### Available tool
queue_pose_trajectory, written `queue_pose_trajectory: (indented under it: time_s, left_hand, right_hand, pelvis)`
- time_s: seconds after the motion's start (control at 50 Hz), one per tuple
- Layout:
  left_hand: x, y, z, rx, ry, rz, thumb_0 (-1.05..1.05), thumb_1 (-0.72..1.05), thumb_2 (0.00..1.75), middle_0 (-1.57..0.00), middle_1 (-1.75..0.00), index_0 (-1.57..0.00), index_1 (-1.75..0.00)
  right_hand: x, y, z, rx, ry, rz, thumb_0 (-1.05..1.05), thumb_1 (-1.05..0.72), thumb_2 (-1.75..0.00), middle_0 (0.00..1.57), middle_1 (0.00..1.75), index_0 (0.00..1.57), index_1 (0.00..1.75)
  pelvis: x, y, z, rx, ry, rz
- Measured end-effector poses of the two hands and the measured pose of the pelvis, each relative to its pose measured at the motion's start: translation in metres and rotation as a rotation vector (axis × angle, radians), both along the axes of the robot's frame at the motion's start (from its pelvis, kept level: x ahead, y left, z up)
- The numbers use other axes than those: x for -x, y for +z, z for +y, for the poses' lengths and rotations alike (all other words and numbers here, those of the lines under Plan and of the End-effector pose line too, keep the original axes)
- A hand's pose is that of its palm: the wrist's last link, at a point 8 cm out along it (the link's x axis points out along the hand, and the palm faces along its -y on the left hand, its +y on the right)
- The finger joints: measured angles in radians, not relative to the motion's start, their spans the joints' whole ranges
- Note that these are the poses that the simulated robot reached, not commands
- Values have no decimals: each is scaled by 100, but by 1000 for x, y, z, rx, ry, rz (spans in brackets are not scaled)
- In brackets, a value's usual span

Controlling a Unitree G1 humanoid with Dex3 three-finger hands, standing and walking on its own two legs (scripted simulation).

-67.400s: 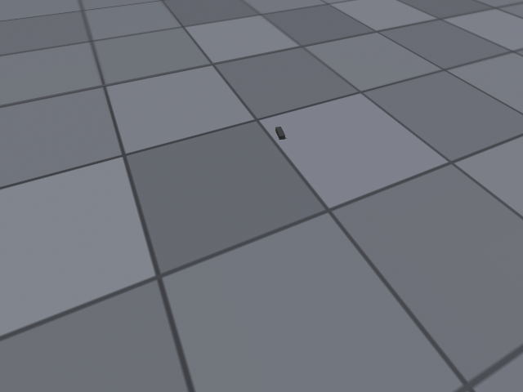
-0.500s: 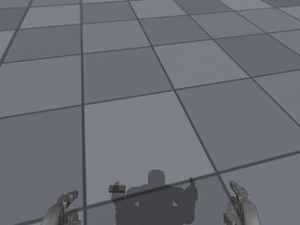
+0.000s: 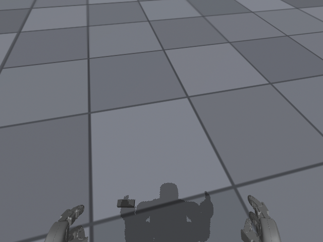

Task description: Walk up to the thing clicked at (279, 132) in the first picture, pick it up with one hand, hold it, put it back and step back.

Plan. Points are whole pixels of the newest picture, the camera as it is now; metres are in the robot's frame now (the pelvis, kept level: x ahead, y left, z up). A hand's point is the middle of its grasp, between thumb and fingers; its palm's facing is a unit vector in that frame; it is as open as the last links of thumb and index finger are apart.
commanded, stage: home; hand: left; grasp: from above
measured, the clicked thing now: (126, 203) +0.47 +0.19 -0.70
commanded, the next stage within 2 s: stand in 0.56 s
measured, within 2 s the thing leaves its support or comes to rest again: neither
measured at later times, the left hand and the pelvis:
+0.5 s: hand (84, 241) +0.16 +0.18 -0.04, palm faces +0.05 -0.98 -0.19, open 7.4 cm; pelvis +0.00 +0.00 +0.00, yaw +0 degrees
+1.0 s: hand out of the picture +0.10 +0.24 -0.11, palm faces +0.03 -0.94 -0.34, open 7.4 cm; pelvis +0.00 +0.01 +0.04, yaw +0 degrees
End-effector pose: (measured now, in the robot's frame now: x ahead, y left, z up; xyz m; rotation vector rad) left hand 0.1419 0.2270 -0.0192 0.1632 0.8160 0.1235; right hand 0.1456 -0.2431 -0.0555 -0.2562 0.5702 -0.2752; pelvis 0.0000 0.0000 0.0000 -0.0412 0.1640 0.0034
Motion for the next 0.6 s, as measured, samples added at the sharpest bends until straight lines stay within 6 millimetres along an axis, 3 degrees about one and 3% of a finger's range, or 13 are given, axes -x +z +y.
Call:
queue_pose_trajectory:
  time_s: [0.6]
  left_hand:
    - [0, -1, 5, 2, 0, 2, 1, 91, 90, -20, -30, -20, -30]
  right_hand:
    - [-1, 1, 5, -1, 1, 7, 1, -90, -90, 20, 30, 21, 29]
  pelvis:
    - [-1, 0, 4, 5, 0, 4]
